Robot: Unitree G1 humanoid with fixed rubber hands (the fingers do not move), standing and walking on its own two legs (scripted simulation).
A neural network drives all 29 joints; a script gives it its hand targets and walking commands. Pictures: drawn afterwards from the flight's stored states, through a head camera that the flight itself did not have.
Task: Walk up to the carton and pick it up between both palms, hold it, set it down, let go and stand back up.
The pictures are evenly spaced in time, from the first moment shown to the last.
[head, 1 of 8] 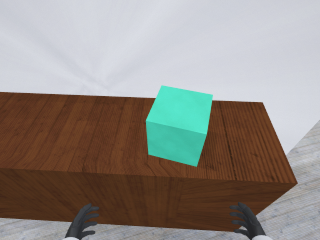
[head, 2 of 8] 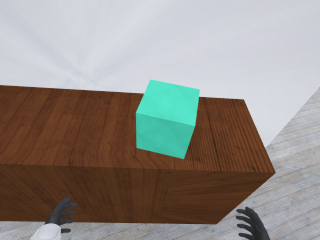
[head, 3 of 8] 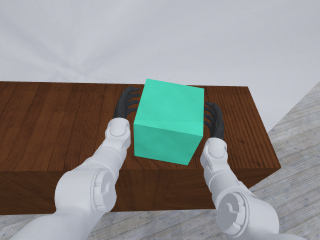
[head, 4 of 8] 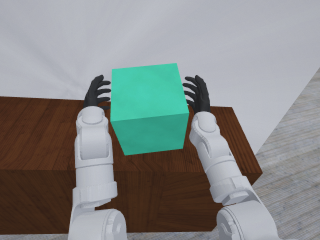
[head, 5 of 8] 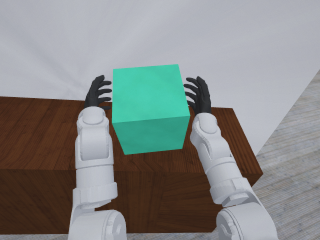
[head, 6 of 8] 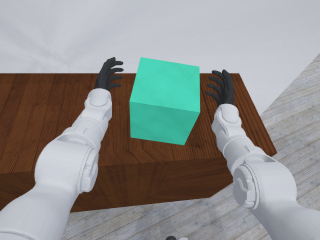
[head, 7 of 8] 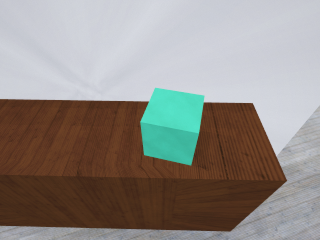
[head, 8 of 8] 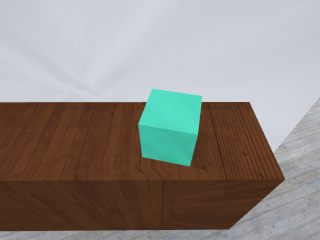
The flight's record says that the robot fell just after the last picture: no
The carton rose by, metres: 0.17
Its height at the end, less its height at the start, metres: +0.00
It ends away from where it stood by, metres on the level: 0.01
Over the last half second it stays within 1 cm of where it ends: yes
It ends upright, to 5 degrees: yes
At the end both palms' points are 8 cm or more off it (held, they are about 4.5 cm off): yes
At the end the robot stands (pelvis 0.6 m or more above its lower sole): yes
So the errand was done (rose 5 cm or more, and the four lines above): yes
